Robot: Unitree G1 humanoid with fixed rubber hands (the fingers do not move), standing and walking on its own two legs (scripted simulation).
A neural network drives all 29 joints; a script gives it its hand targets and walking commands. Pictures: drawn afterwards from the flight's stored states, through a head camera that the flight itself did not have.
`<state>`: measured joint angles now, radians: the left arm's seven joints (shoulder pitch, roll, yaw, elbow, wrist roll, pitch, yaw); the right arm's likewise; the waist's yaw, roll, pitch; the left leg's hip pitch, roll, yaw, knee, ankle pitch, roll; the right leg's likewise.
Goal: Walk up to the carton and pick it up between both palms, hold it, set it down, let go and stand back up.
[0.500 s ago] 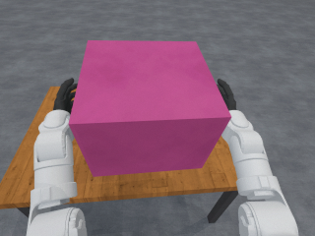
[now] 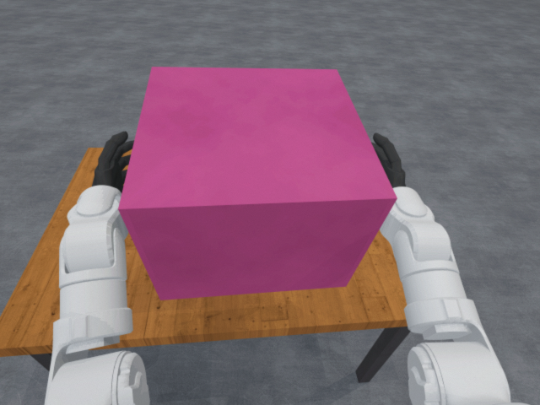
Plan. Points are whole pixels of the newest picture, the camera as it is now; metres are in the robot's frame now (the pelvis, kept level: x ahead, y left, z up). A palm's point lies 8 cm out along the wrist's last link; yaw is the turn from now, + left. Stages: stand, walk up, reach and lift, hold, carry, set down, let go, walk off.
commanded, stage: hold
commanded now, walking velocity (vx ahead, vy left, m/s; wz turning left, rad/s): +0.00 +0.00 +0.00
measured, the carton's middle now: (252, 180) +0.42 +0.01 +0.14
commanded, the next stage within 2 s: none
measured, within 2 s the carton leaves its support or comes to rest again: neither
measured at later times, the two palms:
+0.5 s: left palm (112, 189) +0.36 +0.20 +0.17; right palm (388, 189) +0.36 -0.19 +0.17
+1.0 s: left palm (111, 190) +0.36 +0.21 +0.17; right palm (386, 189) +0.36 -0.19 +0.17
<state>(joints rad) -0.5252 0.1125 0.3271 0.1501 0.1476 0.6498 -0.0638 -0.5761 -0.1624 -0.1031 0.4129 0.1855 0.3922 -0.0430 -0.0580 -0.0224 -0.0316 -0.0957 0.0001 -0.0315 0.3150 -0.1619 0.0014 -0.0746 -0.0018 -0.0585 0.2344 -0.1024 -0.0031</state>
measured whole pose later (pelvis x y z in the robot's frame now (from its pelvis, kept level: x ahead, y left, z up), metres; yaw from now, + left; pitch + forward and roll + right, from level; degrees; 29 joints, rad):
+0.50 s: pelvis +0.00 +0.00 +0.00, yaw +0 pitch -4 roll -1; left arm -0.51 0.11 0.32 0.13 0.15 0.66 -0.07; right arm -0.56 -0.16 -0.10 0.40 0.19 0.39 -0.04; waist -0.06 -0.03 -0.03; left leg -0.08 0.00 -0.03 0.31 -0.16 0.00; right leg -0.07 0.00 -0.06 0.23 -0.11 0.00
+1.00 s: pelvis +0.00 +0.00 +0.00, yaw +0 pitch -4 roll -1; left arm -0.51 0.11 0.33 0.13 0.16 0.65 -0.08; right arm -0.56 -0.16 -0.10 0.40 0.18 0.39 -0.05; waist -0.06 -0.03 -0.02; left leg -0.08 0.00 -0.03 0.31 -0.16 0.00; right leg -0.06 0.00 -0.06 0.23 -0.10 0.00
